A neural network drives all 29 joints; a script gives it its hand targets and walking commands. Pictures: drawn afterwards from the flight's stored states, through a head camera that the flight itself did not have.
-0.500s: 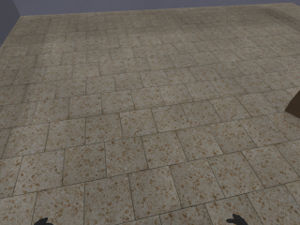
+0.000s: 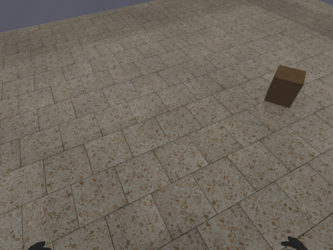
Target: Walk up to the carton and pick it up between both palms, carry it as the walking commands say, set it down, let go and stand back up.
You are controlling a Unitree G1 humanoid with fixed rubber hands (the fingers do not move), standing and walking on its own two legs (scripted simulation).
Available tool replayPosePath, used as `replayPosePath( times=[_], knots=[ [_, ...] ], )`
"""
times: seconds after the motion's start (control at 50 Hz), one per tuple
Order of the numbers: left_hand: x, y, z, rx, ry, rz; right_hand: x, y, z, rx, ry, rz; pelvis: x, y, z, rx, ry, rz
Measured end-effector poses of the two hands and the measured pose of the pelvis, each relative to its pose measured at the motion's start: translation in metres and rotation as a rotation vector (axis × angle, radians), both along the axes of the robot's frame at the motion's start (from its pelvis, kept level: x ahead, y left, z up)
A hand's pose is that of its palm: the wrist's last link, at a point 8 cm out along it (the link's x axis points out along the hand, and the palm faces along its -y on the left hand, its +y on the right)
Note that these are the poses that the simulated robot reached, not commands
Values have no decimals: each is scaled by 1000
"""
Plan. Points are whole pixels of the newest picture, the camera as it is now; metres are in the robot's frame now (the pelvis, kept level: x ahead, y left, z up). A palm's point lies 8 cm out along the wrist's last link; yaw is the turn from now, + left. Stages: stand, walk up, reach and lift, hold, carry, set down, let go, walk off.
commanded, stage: walk up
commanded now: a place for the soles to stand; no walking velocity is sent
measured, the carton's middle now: (284, 86) +1.46 -1.00 -0.64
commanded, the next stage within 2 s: none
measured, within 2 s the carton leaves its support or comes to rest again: neither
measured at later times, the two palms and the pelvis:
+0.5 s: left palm (71, 170) +0.37 +0.30 -0.09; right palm (305, 224) +0.21 -0.34 -0.06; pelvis +0.20 +0.01 +0.01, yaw -12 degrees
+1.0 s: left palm (110, 123) +0.55 +0.21 -0.07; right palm (308, 163) +0.39 -0.43 -0.08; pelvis +0.38 -0.08 +0.00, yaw -19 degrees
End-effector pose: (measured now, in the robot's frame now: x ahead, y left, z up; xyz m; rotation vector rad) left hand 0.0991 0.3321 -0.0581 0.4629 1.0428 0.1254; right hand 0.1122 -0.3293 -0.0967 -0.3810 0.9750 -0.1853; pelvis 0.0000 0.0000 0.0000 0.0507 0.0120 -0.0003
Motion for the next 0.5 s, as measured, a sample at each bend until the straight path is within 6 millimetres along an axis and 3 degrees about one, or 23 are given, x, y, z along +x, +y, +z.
replayPosePath(
  times=[0.14,0.32,0.36,0.5],
  knots=[
    [64,-12,-1,-3,30,-70,31,-16,10,-12,-8,-70,49,-7,4,-12,9,-77],
    [158,0,-24,-32,60,-133,91,-3,12,-49,-11,-121,128,14,-5,-41,38,-138],
    [184,-2,-31,-48,55,-153,95,2,11,-58,3,-141,143,19,-7,-43,44,-154],
    [275,-27,-28,-110,-10,-222,94,-6,35,-100,87,-211,197,13,6,-71,39,-200]
  ],
)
